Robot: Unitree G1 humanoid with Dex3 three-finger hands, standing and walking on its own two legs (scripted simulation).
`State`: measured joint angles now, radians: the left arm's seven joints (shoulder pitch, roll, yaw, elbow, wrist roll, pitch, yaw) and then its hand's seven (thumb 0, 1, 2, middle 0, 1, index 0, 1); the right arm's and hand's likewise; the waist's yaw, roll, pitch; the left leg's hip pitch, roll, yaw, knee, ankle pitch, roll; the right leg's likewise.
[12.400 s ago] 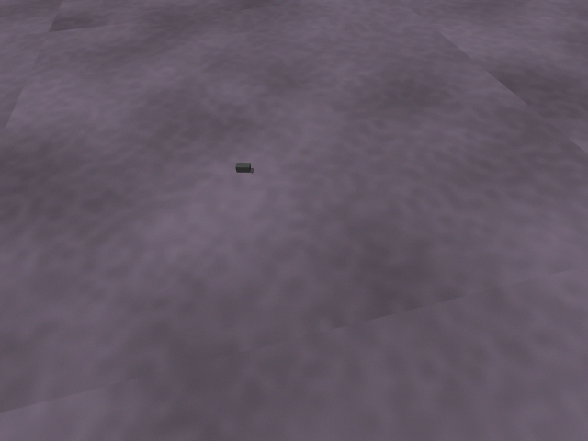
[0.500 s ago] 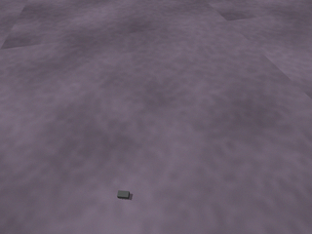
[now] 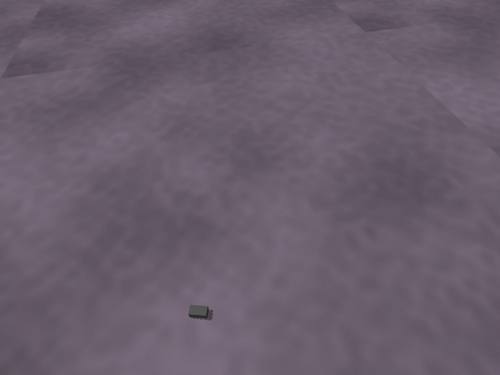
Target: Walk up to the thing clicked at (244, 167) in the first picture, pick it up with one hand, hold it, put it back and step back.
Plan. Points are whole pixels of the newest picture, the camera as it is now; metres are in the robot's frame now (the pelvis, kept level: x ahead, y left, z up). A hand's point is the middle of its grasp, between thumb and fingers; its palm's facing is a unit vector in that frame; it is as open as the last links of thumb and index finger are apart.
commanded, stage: stand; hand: left
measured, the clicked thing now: (198, 311) +0.48 +0.23 -0.77
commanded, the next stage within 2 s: walk up in 0.10 s
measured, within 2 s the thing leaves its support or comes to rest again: neither
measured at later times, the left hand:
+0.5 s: hand out of the picture +0.10 +0.25 -0.16, palm faces -0.04 -0.94 -0.35, open 7.4 cm
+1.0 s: hand out of the picture +0.14 +0.24 -0.16, palm faces -0.08 -0.93 -0.36, open 7.4 cm
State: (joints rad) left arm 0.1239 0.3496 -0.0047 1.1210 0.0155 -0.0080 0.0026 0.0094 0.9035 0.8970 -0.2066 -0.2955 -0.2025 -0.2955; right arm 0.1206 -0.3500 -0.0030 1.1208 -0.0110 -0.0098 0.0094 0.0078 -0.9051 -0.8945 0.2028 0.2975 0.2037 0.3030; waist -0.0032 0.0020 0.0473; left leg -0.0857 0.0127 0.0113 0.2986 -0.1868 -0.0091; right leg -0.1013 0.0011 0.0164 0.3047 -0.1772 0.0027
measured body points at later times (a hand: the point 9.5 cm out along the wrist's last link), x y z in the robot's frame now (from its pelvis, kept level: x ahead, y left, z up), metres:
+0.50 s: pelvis +0.02 +0.00 -0.01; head +0.03 -0.01 +0.44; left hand +0.10 +0.30 -0.14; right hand +0.08 -0.31 -0.14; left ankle -0.01 +0.12 -0.75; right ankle -0.01 -0.12 -0.75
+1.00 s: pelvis +0.03 -0.01 -0.01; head +0.04 -0.01 +0.44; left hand +0.14 +0.29 -0.13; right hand +0.08 -0.32 -0.14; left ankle -0.01 +0.12 -0.75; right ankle -0.01 -0.12 -0.75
